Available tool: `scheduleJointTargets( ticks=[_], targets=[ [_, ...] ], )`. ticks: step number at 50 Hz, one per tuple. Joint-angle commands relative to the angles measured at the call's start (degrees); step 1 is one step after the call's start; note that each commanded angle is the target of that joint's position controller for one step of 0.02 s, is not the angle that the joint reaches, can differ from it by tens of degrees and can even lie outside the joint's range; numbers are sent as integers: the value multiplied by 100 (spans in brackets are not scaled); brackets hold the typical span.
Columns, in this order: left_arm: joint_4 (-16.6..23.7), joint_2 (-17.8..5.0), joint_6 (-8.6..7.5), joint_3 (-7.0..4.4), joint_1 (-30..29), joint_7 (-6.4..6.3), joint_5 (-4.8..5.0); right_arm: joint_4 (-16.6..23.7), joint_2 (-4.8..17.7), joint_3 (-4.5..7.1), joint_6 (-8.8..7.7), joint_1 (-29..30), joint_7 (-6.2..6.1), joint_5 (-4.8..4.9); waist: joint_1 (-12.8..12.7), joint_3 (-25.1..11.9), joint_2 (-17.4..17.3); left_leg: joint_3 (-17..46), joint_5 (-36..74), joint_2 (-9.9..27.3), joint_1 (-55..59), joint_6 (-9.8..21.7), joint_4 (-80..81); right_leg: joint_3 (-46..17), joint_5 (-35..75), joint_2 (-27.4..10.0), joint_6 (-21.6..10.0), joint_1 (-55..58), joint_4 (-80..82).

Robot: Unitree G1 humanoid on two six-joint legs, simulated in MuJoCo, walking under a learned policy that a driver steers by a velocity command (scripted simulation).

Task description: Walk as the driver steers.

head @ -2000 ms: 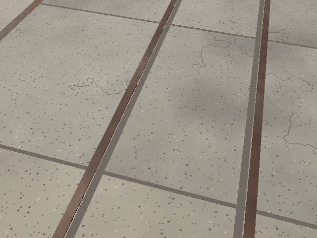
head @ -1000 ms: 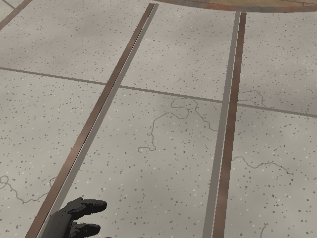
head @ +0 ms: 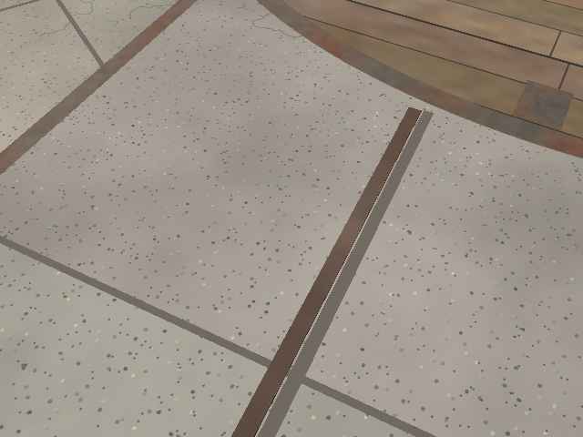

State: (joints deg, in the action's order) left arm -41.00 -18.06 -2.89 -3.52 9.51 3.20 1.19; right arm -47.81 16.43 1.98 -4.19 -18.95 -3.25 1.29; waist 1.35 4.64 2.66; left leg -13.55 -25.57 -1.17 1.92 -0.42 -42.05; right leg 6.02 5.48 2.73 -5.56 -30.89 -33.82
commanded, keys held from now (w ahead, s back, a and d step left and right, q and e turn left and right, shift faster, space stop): e+shift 0.70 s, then shift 0.10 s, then q+shift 0.20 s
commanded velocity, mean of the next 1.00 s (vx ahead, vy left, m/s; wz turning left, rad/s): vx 0.08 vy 0.00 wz -0.75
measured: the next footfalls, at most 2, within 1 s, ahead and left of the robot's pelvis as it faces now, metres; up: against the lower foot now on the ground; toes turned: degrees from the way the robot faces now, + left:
left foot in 0.48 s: +0.36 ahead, +0.10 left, +0.00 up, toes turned -42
right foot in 0.90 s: +0.13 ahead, -0.05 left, +0.00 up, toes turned -49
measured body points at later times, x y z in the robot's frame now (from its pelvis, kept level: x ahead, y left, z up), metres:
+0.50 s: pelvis +0.19 +0.06 +0.02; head +0.21 +0.04 +0.46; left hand +0.49 +0.24 -0.05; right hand +0.22 -0.28 -0.06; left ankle +0.33 +0.13 -0.71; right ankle +0.17 -0.03 -0.71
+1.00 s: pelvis +0.18 +0.05 +0.03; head +0.18 +0.02 +0.47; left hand +0.48 +0.10 -0.05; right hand +0.05 -0.21 -0.10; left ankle +0.31 +0.14 -0.68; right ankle +0.10 -0.02 -0.71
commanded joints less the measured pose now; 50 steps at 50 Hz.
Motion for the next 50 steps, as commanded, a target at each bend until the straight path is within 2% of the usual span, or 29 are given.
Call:
scheduleJointTargets(
  ticks=[1,2,3,4,5,7,10,12,14,17,19,22,23,24,25,26,27,28,30,32,36,41,44,45,46,47,48,49,50],
  targets=[
    [-95,-1099,76,-274,1773,-194,-291,989,-154,-76,-153,436,314,-195,-336,-816,1944,1139,-1589,-690,-3956,-406,-5156,-2655,5001,-906,-1136,4090,-172],
    [457,-1374,-61,-316,1308,-147,-525,1068,334,-80,-214,-454,370,-159,-196,-2546,1340,2362,-1162,-682,-4222,-387,-5709,-4706,3704,-2077,-2168,4796,713],
    [866,-1299,-41,-379,703,-94,-333,1174,957,40,-209,12,367,-104,-228,-2355,184,2491,-664,-456,-4144,-188,-5176,-4950,1429,-1946,-2134,4211,1308],
    [940,-1037,-16,-327,319,-105,-79,1249,1044,124,-129,519,296,-124,-16,-1515,-731,2390,-298,-249,-4278,-166,-4580,-4661,-174,-1606,-1826,3256,1607],
    [986,-906,-14,-270,186,-132,13,1271,1000,129,-23,677,217,-184,104,-1246,-992,2401,-108,-114,-4111,-206,-4178,-4589,-489,-1495,-1636,2581,1744],
    [1016,-869,50,-284,75,-226,-34,1334,926,164,156,876,151,-232,174,-877,-734,2413,-22,-4,-3620,-348,-3207,-3801,300,-962,-1326,1680,1698],
    [931,-928,204,-346,303,-460,-3,1416,420,73,172,1249,105,-258,11,-1136,-507,2223,436,-173,-3427,-560,-1825,-3099,1816,-485,-1004,1596,1241],
    [979,-1007,383,-394,297,-607,48,1430,365,77,210,1429,88,-164,-62,-1522,-237,2290,970,-282,-3414,-648,-1258,-3123,1548,-394,-719,1904,1062],
    [1080,-982,515,-406,198,-688,94,1428,392,113,235,1658,94,-122,-154,-1521,49,2361,1352,-345,-3407,-636,-801,-3240,606,-284,-433,1947,1037],
    [1178,-880,599,-406,172,-689,39,1464,418,170,191,2011,116,-122,-315,-1197,460,2459,1464,-402,-3336,-567,-190,-3597,-528,-212,-336,1892,1071],
    [1235,-833,606,-414,164,-658,6,1473,483,218,107,2138,153,-126,-385,-1081,627,2536,1389,-417,-3189,-494,287,-3891,-618,-246,-363,1990,934],
    [1373,-804,602,-413,-47,-599,18,1326,665,343,-7,1860,236,-103,-269,-1095,771,2542,1532,-366,-2339,-329,1412,-4248,-601,-173,-241,1945,588],
    [1403,-744,610,-388,-118,-574,51,1229,677,383,-25,1645,254,-81,-150,-1085,628,2453,2164,-209,-1770,-220,2110,-4150,-1262,34,-103,1710,279],
    [1344,-436,621,-293,263,-535,45,1224,782,413,9,1624,241,-116,-333,-1332,-85,2937,2695,611,-838,158,2325,-3666,-3348,420,121,1161,-549],
    [1381,-282,608,-230,444,-521,-13,1398,1074,447,118,1665,187,-225,-459,-1347,-1124,4037,3724,1722,-288,812,2191,-2541,-4488,1046,384,216,-1740],
    [1540,-848,539,-372,522,-433,4,1324,1044,474,151,1419,203,-394,-535,-1443,-1948,5053,3512,2474,-583,1539,2405,-2162,-4441,745,660,-323,-2895],
    [1362,-1264,532,-478,521,-401,26,1457,754,427,170,1653,174,-328,-454,-1164,-1521,4586,2868,2219,-793,1547,2423,-1948,-3898,341,880,-474,-3430],
    [1206,-1304,578,-513,513,-404,59,1512,534,373,234,1827,118,-264,-407,-936,-1134,3808,2102,1725,-989,1255,2378,-1818,-3400,186,956,-552,-3682],
    [1122,-1014,676,-420,658,-435,24,1569,573,329,357,1930,12,-193,-379,-698,-831,3038,2042,1378,-1346,1073,2415,-1396,-2881,40,1056,-658,-4296],
    [1244,-760,660,-315,459,-430,57,1490,626,329,417,1729,-47,-262,-247,-639,-907,2469,2348,1232,-1336,1119,2539,-964,-2623,-196,1096,-729,-4077],
    [1407,-570,609,-225,44,-446,31,1341,777,406,467,1332,-35,-284,78,-938,-1067,2162,2542,1554,-692,1373,2576,-793,-2642,-658,1214,-750,-3208],
    [1270,-359,564,-116,192,-387,-70,1212,966,470,496,1402,156,-128,11,-1110,-1220,1813,2551,1625,-1156,1401,2464,-515,-2931,-493,924,694,-1485],
    [877,-175,556,-85,849,-342,-146,988,732,328,469,1335,265,68,-347,-1077,-1122,1838,2779,1515,-1566,1170,1946,-418,-2011,-217,525,2023,801],
    [779,-207,554,-69,979,-348,-183,814,389,199,413,981,335,81,-327,-1135,-863,1681,2217,1267,-2156,718,1741,-681,-1420,-359,377,2949,1404],
    [806,-598,567,-111,1104,-411,-219,875,-53,30,344,767,455,-184,-124,-1400,441,1211,301,705,-2930,106,675,-2157,-208,-1675,79,3774,1425],
    [870,-842,540,-156,536,-425,-413,1017,74,96,323,911,435,-139,-67,-1185,1350,1230,-888,458,-3174,-171,252,-2468,-405,-2556,-789,2442,1453],
    [1005,-759,444,-179,310,-417,-482,1039,735,270,368,1304,362,-41,-380,-858,933,1431,-700,469,-2976,-251,-674,-2199,-911,-2295,-951,1905,1643],
    [921,-864,376,-231,193,-445,-462,1003,952,409,431,1266,307,61,-337,-604,998,1380,-569,280,-3387,-269,-1561,-1937,-873,-2143,-888,1853,1679],
    [923,-804,326,-220,28,-485,-393,834,940,466,524,1002,222,72,-265,-554,894,1536,-441,296,-3614,-304,-2125,-1678,-896,-2016,-736,1919,1690]
  ],
)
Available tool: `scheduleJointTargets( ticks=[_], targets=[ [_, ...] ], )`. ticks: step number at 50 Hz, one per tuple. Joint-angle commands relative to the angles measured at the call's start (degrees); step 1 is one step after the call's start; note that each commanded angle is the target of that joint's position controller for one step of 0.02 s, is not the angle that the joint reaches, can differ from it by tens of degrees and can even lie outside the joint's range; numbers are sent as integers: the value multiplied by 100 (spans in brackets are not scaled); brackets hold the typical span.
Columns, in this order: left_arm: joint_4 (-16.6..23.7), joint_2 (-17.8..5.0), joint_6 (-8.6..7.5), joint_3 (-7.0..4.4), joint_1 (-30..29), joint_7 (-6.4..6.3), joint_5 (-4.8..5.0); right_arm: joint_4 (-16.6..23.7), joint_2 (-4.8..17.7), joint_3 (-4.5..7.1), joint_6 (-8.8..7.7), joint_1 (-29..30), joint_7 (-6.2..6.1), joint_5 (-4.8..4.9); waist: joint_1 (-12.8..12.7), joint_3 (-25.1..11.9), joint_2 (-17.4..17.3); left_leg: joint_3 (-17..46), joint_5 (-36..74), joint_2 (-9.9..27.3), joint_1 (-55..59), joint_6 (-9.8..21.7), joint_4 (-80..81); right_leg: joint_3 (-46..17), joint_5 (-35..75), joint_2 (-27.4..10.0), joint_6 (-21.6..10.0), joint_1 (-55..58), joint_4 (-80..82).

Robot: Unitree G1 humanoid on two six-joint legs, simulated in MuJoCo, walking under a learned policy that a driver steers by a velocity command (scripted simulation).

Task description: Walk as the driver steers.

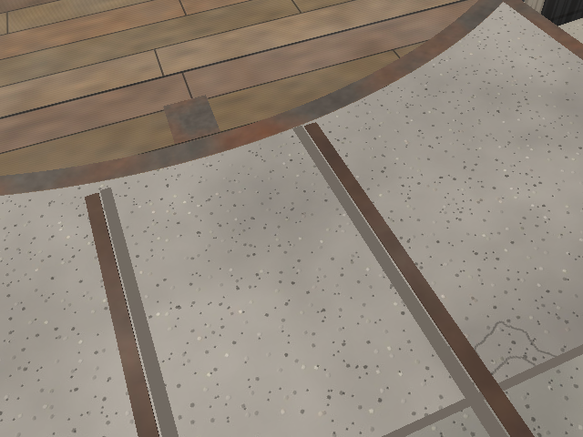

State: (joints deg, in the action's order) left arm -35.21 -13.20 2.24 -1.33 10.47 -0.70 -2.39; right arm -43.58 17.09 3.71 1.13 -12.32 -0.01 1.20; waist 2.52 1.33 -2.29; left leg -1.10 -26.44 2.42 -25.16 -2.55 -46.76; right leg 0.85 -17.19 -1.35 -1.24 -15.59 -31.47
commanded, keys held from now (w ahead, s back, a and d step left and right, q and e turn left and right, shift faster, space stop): q+shift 0.42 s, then shift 0.08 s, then e+shift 0.50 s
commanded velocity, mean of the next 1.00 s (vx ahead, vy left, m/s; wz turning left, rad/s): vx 0.00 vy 0.00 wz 0.17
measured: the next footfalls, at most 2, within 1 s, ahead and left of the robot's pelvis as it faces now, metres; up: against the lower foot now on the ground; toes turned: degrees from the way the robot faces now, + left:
left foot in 0.36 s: +0.00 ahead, +0.14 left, +0.00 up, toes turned +24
right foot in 0.92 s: +0.08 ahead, -0.07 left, +0.00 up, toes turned +9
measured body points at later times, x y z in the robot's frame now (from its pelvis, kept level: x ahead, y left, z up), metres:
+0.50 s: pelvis -0.01 +0.04 +0.00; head +0.03 +0.08 +0.44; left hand +0.03 +0.37 -0.11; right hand +0.25 -0.17 -0.07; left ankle -0.03 +0.12 -0.74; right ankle +0.01 -0.11 -0.65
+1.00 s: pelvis +0.03 +0.01 -0.01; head +0.09 -0.01 +0.44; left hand +0.09 +0.32 -0.09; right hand +0.26 -0.23 -0.12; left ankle -0.05 +0.13 -0.68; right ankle +0.04 -0.08 -0.74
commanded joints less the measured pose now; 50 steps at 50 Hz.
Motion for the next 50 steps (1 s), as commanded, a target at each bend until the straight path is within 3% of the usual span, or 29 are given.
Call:
scheduleJointTargets(
  ticks=[1,3,5,9,14,17,18,19,20,21,22,23,24,27,30,31,33,35,39,43,45,46,47,48,49,50],
  targets=[
    [355,-1071,-227,-375,-287,-136,50,337,862,332,85,120,-164,51,-294,-128,1411,414,-137,-79,-1063,-165,-2068,-925,1678,-1580,-1077,393,1433],
    [356,-755,-237,-276,-423,-218,69,341,721,345,172,-53,-214,65,-196,-153,1174,361,236,-80,-1201,-313,-2567,-498,2052,-1529,-1022,520,1390],
    [315,-678,-206,-276,-401,-282,80,519,540,295,204,110,-199,55,-272,-193,1025,236,595,85,-1425,-441,-2146,-255,1943,-1555,-1018,877,1364],
    [184,-942,-139,-422,-260,-306,86,928,220,137,210,389,14,5,-470,-412,954,-9,556,309,-1042,-433,-896,-11,2195,-1799,-1145,1255,1225],
    [87,-1236,-191,-596,-420,-119,254,1197,402,204,309,272,174,14,-358,-489,1039,-412,386,238,-237,-28,96,326,2801,-2077,-1036,1102,929],
    [-47,-1203,-208,-639,-498,-30,403,1207,465,311,392,-30,175,43,-75,-567,887,-623,1101,-24,707,354,1335,802,2580,-1943,-502,833,121],
    [-218,-1036,-212,-620,-178,18,392,1099,725,438,366,-426,76,12,52,-698,330,-316,2063,-151,1544,623,1942,1129,2091,-1539,-132,364,-761],
    [11,-781,-238,-548,-336,25,176,1146,1620,691,307,-847,-58,-11,131,-721,-1368,1717,5061,1120,2816,1295,2197,1476,-433,-784,459,-1509,-2756],
    [421,-656,-280,-465,-927,-33,64,1326,1859,665,136,-651,-6,-243,156,-1188,-1826,3560,5033,2005,2866,2543,2468,302,-2392,87,719,-2724,-4030],
    [376,-952,-281,-537,-1197,-54,127,1336,1508,577,-18,-588,67,-217,358,-1256,-839,3113,4377,1908,2915,2496,2653,-357,-2235,-16,631,-2929,-4410],
    [358,-919,-295,-526,-1208,-80,229,1272,1309,491,-96,-387,24,-148,159,-975,-611,2610,3999,1661,2715,2179,2635,-455,-1721,-66,476,-2993,-4334],
    [193,-957,-283,-546,-994,-138,212,1311,1114,429,-94,-15,-35,-44,-60,-796,-174,2177,3825,1402,2485,1853,2554,-497,-1195,-201,436,-2958,-4025],
    [113,-1079,-257,-586,-828,-179,161,1375,905,343,-54,353,-101,27,-223,-735,-194,1887,3894,1240,2208,1669,2540,-489,-803,-243,441,-2736,-3743],
    [-234,-905,-194,-519,-252,-108,214,1390,671,182,-44,584,-186,-129,-385,-1023,-253,1245,4410,1003,1878,1601,2557,-260,-195,-117,581,-1882,-3534],
    [-403,-527,-142,-326,-137,-42,251,1172,208,-22,-100,681,-176,-244,-348,-967,-315,642,3748,778,1623,1421,2653,-250,186,-346,636,-1025,-2082],
    [-391,-504,-130,-293,-204,-11,263,1096,233,-24,-108,658,-162,-294,-258,-844,-461,575,3374,795,1472,1431,2743,-208,221,-369,629,-768,-1732],
    [-247,-843,-101,-357,-399,10,319,986,572,70,-97,616,-133,-349,-84,-465,-616,703,2632,988,1275,1557,2901,-91,4,-308,583,-697,-1497],
    [-102,-1140,-90,-437,-476,6,383,919,877,179,-32,566,-138,-297,28,-127,-599,971,2309,1277,1398,1696,2936,-28,-446,-271,524,-1132,-1612],
    [-23,-937,-85,-414,-244,60,388,872,765,204,45,635,-197,-205,-30,-168,-404,1040,3506,1671,2003,1783,2646,3,-952,-376,463,-1521,-1786],
    [22,-806,-63,-421,36,173,436,909,752,271,93,843,-232,-132,-188,-480,-408,540,4379,1654,2271,1521,2189,320,-739,-218,302,-1055,-1117],
    [-22,-801,-65,-466,391,210,437,882,723,299,114,937,-241,-17,-433,-598,-375,51,4137,1446,2043,1114,1589,514,200,15,67,-317,11],
    [-53,-1057,-80,-581,642,145,389,790,595,296,82,698,-221,-17,-498,-661,118,-375,3358,1061,1513,663,721,-3,1354,-29,-214,389,653],
    [59,-1980,-132,-825,904,26,331,1079,291,216,30,921,-204,-268,-436,-761,1801,-811,819,196,-408,16,-1144,-2319,4089,-1431,-1008,1632,815],
    [174,-2003,-237,-776,984,84,132,1333,230,160,-51,1555,-191,-308,-685,-1126,2048,187,-1398,-629,-1492,-151,-2277,-3587,4914,-2139,-2126,1903,970],
    [210,-1787,-339,-715,867,115,115,1275,427,211,-101,1521,-154,-216,-691,-1168,1184,671,-1260,-429,-1708,-100,-2746,-3150,4629,-2001,-2086,2048,972],
    [194,-1649,-381,-691,622,74,219,1195,479,229,-138,1457,-144,-151,-497,-947,787,746,-716,-324,-1816,-38,-2714,-2654,4296,-1615,-1741,1985,875]
  ],
)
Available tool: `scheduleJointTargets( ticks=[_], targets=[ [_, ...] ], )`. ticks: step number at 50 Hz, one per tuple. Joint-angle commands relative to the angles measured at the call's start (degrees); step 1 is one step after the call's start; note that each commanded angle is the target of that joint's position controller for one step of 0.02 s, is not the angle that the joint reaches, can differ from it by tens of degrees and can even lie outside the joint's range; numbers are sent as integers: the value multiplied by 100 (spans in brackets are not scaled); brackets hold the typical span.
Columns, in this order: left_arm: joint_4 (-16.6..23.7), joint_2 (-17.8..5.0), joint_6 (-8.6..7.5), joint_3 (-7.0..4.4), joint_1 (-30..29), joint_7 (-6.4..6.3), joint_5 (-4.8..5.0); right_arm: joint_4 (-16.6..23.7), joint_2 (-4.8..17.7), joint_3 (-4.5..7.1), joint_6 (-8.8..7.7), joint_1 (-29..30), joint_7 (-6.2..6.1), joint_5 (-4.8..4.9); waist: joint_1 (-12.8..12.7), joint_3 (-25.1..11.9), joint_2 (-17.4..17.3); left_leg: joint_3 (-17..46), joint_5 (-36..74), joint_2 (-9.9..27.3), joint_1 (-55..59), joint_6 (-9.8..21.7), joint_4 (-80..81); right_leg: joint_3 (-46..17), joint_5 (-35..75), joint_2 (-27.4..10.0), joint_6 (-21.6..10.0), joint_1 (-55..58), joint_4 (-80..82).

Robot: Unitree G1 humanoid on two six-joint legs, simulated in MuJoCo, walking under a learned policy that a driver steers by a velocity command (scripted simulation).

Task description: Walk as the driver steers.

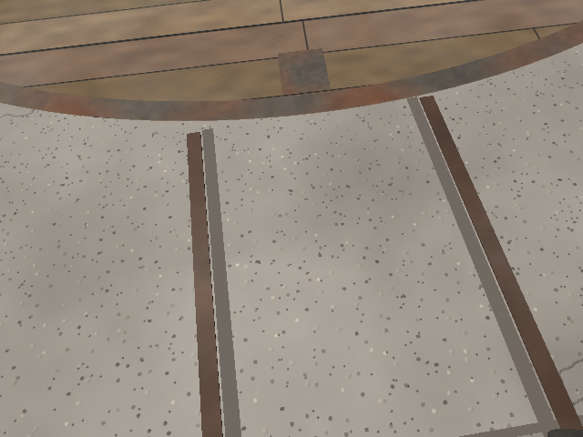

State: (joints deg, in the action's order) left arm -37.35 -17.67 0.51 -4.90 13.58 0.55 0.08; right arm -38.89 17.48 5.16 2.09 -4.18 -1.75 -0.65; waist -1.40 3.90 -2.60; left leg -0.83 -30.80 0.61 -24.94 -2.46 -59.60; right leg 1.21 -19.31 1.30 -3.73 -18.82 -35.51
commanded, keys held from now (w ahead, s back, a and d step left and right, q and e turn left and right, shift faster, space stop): e+shift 0.08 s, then shift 0.04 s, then w+shift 0.06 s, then w+q+shift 0.56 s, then w+shift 0.08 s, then w+e+shift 0.18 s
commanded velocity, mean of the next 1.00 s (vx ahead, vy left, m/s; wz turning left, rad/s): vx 0.65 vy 0.00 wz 0.17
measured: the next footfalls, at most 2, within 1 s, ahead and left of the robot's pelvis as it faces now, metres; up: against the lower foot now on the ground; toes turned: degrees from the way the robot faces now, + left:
left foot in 0.56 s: +0.31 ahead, +0.13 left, +0.00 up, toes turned +2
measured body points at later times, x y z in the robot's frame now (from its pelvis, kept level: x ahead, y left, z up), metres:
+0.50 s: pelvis +0.15 +0.02 +0.01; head +0.16 +0.03 +0.46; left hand +0.23 +0.30 -0.11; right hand +0.30 -0.26 -0.08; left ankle +0.24 +0.13 -0.71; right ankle -0.01 -0.09 -0.73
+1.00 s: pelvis +0.56 +0.12 -0.02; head +0.60 +0.13 +0.43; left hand +0.75 +0.39 -0.10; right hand +0.57 -0.18 -0.14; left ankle +0.28 +0.12 -0.72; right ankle +0.77 +0.08 -0.72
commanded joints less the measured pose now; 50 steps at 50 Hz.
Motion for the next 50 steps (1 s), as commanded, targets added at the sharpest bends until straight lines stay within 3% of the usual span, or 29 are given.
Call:
scheduleJointTargets(
  ticks=[1,2,6,7,9,10,12,17,18,19,21,24,25,27,28,29,30,31,32,33,35,38,41,43,45,47,48,49,50],
  targets=[
    [441,-1101,-168,-313,43,-108,107,638,453,100,-251,563,1,8,25,-1052,507,718,188,-63,-1920,-56,-1111,-2377,4216,-1601,-1195,2192,1248],
    [501,-990,-111,-265,-154,-175,201,613,532,131,-246,534,-28,-21,104,-1017,580,749,512,-2,-1782,-91,-846,-2230,4121,-1445,-1046,2068,1274],
    [608,-967,42,-229,-184,-306,112,377,376,82,-222,220,33,68,136,-1138,700,581,1150,-209,-1341,-323,-201,-1985,4165,-1172,-939,1929,1268],
    [537,-904,42,-204,2,-323,144,328,364,64,-230,149,57,78,73,-1272,681,523,1328,-175,-1254,-339,168,-1977,2983,-1085,-926,1926,1426],
    [468,-843,-15,-144,237,-291,170,354,342,39,-295,318,146,138,-134,-1054,997,460,1673,-81,-1189,-296,845,-2309,-344,-1019,-929,1651,1971],
    [446,-831,-68,-103,195,-264,101,362,388,36,-349,367,191,169,-163,-823,1252,387,1863,-8,-1247,-261,1144,-2414,-911,-1124,-921,1550,2193],
    [370,-851,-192,-66,265,-209,-9,373,460,21,-500,515,248,183,-320,-497,1378,310,2141,145,-1233,-147,1631,-2395,-966,-1264,-884,1489,2361],
    [174,-967,-446,-49,552,-119,-11,484,500,-37,-710,607,333,270,-514,32,1156,273,2175,356,-1938,206,1866,-2227,-1093,-1683,-884,1951,2677],
    [66,-976,-410,-47,866,-7,-354,356,487,-58,-430,549,505,-303,-551,-12,1068,55,2003,77,-1625,198,1867,-1875,-1332,-1404,-717,1799,2900],
    [52,-945,-421,-51,794,25,-390,399,481,-42,-331,537,601,-246,-519,198,1206,73,1985,22,-1580,243,1882,-1657,-1240,-1401,-641,1679,2961],
    [4,-938,-465,-55,758,3,-331,461,525,-47,-290,538,714,-115,-439,303,1145,55,1977,90,-1573,366,1895,-1378,-1079,-1533,-561,1740,3038],
    [-100,-984,-520,-88,676,-52,-342,558,560,-91,-293,513,750,-77,-273,298,890,-96,1720,220,-1403,693,2031,-996,-528,-1764,-495,1978,3002],
    [-124,-996,-525,-91,597,-55,-342,556,560,-106,-282,374,730,-71,-158,239,849,-250,1550,149,-1069,850,2123,-748,179,-1755,-459,1928,2841],
    [-137,-1056,-511,-82,314,-58,-258,250,654,-41,-291,-812,611,-84,518,-443,658,-724,1382,-442,839,1157,2367,132,3692,-1460,-276,1433,1179],
    [-103,-948,-483,-16,328,-93,-272,-208,954,104,-342,-2264,527,-127,1100,-1259,136,-407,995,-629,2694,1353,2436,616,4577,-1117,-122,566,-836],
    [213,-429,-526,174,306,-52,-235,-281,1749,290,-382,-3068,425,-165,1268,-1712,-1326,2403,-1473,857,3987,1866,3516,698,2249,-426,208,-1319,-3152],
    [410,-350,-618,206,-41,7,-345,-150,1741,232,-398,-2664,445,-33,952,-1692,-1751,5207,-2500,1351,4325,2104,4884,-362,-514,366,262,-2863,-4013],
    [480,-635,-687,196,-496,51,-395,-68,1508,203,-363,-2222,414,-48,947,-944,-887,4806,-1664,1412,4115,2043,4760,-709,-190,-41,207,-3619,-4457],
    [409,-719,-750,210,-470,82,-392,-95,1415,196,-370,-2228,367,-24,802,-757,-83,4099,-749,1303,3647,1999,4567,-713,247,-348,204,-3418,-4209],
    [321,-663,-749,244,-298,77,-411,-123,1293,163,-381,-2112,326,-5,520,-483,296,3471,-118,1066,2923,1864,4599,-644,440,-570,250,-2990,-3700],
    [250,-567,-556,318,-99,107,-515,-86,1047,51,-451,-1813,275,22,179,-185,64,2778,390,536,1975,1790,4818,-542,464,-734,462,-2403,-3142],
    [415,-506,-332,380,-587,160,-478,-176,956,7,-570,-1982,279,68,192,214,43,2338,1190,235,1343,1861,5182,-145,702,-702,652,-2419,-2434],
    [606,-327,-386,484,-1383,227,-371,-388,837,-27,-650,-2285,262,88,469,412,25,1943,2957,84,1364,1669,5311,159,1781,-534,668,-2214,-1023],
    [646,-215,-431,545,-1766,265,-293,-591,826,-52,-729,-2566,241,145,705,337,-42,1645,4293,175,1726,1445,5503,460,2475,-378,454,-1844,-204],
    [639,-198,-455,558,-1918,250,-198,-757,856,-89,-821,-2601,218,136,717,246,-96,1337,5358,339,2207,1190,5606,552,2905,-280,141,-1404,360],
    [486,-416,-461,477,-1618,211,-187,-850,1076,-64,-868,-2499,171,63,456,-147,-226,974,7341,513,2933,970,5167,664,2545,79,-118,-819,529],
    [341,-578,-452,414,-1196,173,-154,-883,1213,-28,-844,-2449,121,-30,197,-454,-412,842,8508,645,3252,864,4632,690,2078,309,-206,-425,424],
    [65,-796,-434,324,-314,111,-97,-899,1272,-2,-780,-2312,67,-177,-264,-892,-509,723,9387,757,3404,794,3673,642,1632,491,-320,269,259],
    [-352,-998,-397,218,986,23,-37,-872,1288,20,-686,-2004,24,-291,-912,-1400,-468,480,9681,771,3169,756,2194,662,1330,541,-425,1359,264]
  ],
)
Keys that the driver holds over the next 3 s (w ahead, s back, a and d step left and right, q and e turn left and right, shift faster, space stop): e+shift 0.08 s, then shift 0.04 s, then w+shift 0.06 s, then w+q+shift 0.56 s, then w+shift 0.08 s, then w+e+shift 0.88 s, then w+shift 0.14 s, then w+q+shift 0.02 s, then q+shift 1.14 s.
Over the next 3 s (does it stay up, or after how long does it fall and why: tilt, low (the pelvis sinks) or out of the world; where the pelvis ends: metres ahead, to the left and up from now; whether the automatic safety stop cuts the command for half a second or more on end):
stays up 1.82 -0.08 0.01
